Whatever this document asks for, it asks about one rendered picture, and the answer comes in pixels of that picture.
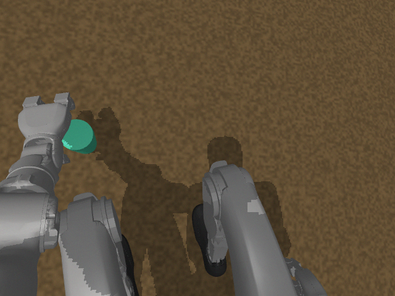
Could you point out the left robot foot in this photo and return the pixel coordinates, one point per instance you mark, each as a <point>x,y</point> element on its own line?
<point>130,266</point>

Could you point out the right robot foot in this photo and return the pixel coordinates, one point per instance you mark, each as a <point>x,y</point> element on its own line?
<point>200,231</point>

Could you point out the cup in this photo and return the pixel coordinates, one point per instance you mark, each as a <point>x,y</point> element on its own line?
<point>80,137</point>

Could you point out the right robot hand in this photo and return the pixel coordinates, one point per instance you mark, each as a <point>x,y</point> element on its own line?
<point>306,283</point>

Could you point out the left robot arm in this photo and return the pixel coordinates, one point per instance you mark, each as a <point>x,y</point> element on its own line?
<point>29,216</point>

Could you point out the left robot hand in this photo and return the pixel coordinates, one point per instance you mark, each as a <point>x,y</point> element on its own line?
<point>55,118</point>

